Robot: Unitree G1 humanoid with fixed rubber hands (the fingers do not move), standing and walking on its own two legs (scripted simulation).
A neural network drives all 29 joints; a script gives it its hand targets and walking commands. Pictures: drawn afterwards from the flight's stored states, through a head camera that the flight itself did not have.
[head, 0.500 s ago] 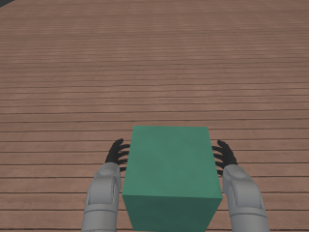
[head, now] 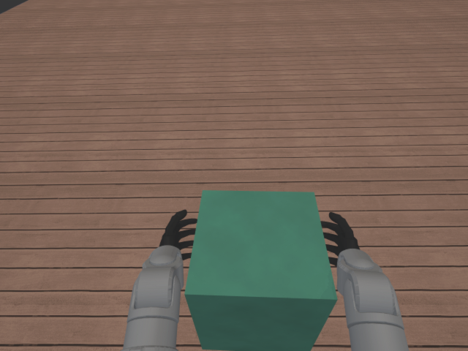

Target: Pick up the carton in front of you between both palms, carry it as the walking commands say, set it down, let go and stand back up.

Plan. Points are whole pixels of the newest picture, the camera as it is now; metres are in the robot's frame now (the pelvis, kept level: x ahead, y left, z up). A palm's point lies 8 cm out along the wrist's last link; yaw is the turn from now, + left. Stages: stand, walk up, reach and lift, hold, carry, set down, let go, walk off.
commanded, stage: carry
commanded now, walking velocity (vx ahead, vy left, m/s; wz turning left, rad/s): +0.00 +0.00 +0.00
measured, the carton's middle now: (256, 273) +0.30 +0.00 -0.04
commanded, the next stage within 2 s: hold in 0.06 s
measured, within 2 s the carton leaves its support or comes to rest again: neither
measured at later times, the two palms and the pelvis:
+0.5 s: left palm (166, 271) +0.25 +0.15 +0.05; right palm (354, 273) +0.25 -0.15 +0.05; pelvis -0.04 +0.00 +0.00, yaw +0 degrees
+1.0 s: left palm (197, 277) +0.32 +0.13 -0.12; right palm (335, 286) +0.31 -0.17 -0.12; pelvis -0.08 +0.00 -0.06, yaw -3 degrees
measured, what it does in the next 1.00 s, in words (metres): lowers itself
